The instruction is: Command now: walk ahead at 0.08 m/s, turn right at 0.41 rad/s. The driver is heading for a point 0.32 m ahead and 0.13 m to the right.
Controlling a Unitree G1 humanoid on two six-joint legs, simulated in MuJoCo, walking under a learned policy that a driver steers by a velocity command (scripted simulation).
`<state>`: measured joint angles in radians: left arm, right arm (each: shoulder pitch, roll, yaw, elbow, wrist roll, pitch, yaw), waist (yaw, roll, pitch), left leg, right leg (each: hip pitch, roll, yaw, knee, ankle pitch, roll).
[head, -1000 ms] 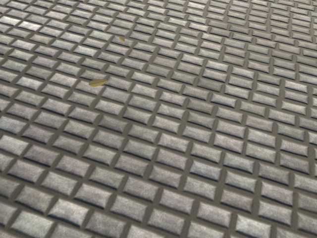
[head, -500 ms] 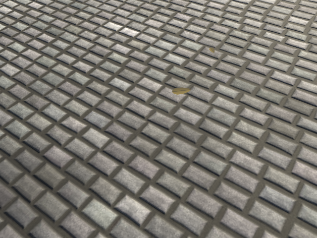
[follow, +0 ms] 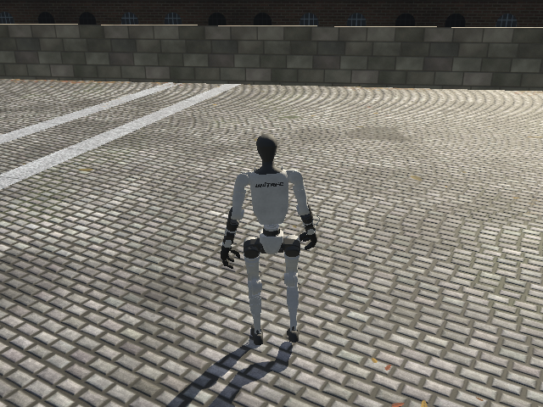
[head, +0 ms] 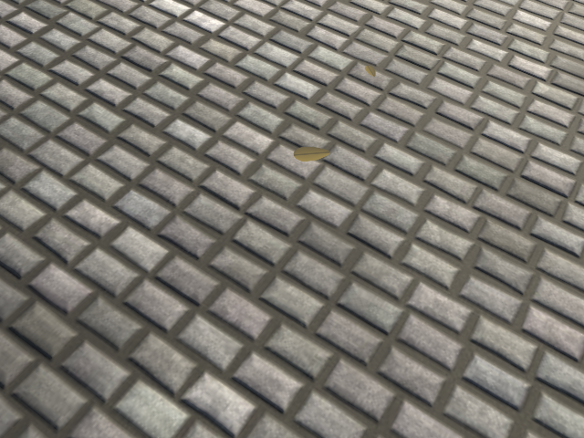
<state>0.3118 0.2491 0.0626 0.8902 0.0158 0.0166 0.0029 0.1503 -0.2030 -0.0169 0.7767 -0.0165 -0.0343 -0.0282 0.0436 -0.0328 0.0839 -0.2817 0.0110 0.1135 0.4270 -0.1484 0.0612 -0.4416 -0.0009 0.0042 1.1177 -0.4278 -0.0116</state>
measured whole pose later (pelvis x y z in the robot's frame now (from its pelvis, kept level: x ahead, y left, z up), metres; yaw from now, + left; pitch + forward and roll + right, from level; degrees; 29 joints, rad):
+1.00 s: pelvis +0.24 -0.07 +0.00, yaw -23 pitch -1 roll +0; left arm 0.22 0.24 0.03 0.92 0.02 0.03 0.01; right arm 0.22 -0.21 0.00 0.89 -0.02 -0.03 -0.01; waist -0.01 -0.03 0.08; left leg -0.28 -0.04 0.08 0.40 -0.10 0.08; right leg -0.32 0.02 0.05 0.77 -0.43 -0.01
